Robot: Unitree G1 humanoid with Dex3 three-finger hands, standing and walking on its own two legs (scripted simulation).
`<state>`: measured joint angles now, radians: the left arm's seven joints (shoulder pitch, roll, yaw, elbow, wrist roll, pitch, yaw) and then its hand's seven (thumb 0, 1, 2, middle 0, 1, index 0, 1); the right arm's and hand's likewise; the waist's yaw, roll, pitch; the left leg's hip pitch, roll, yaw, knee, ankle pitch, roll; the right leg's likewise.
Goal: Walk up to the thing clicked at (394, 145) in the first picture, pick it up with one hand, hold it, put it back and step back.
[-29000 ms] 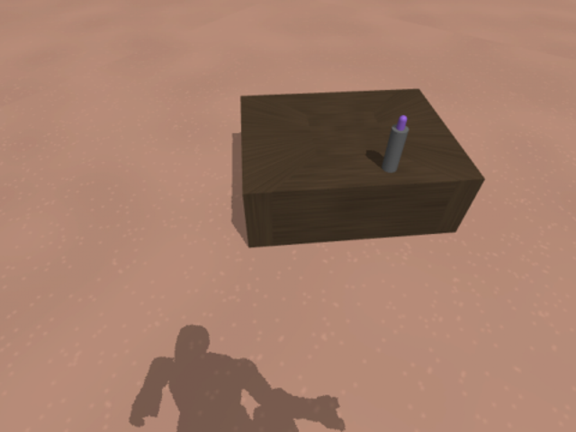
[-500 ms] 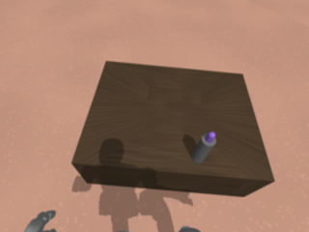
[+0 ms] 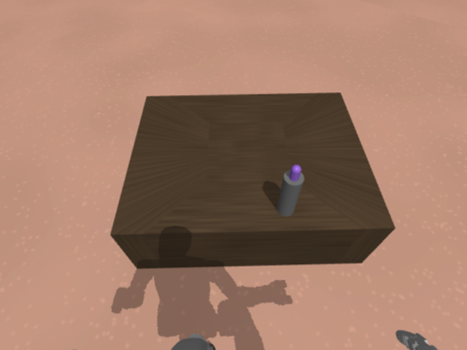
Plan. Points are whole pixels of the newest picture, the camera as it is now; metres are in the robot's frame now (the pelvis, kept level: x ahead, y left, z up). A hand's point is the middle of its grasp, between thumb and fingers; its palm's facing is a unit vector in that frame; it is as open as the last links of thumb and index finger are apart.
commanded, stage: step back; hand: right
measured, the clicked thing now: (290, 189) +0.62 -0.17 -0.30
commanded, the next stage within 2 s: none
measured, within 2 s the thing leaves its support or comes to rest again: neither
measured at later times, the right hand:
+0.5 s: hand out of the picture -0.03 -0.25 -0.12, palm faces -0.15 +0.89 -0.43, open 7.4 cm
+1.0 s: hand out of the picture -0.20 -0.31 -0.15, palm faces -0.13 +0.91 -0.39, open 7.4 cm
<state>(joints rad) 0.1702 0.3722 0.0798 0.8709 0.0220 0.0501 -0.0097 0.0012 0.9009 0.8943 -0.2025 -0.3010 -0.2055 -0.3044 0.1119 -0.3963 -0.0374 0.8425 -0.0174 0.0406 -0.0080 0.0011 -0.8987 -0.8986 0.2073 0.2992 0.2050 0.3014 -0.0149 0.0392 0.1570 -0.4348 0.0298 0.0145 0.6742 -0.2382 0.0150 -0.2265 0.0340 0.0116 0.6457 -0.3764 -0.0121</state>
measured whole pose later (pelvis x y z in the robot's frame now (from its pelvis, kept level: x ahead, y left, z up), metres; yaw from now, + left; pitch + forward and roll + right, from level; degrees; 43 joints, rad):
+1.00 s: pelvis -0.31 -0.05 +0.01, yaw +5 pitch -2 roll +2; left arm 0.19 0.37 0.06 0.81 0.04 0.05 0.02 0.00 0.90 0.89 -0.21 -0.30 -0.21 -0.31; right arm 0.19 -0.42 -0.05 0.87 -0.02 0.06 -0.03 0.00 -0.90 -0.90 0.20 0.30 0.20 0.30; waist 0.02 0.02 0.15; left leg -0.43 -0.09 -0.10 1.05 -0.51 -0.03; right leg -0.33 -0.04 -0.02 0.65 -0.29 -0.02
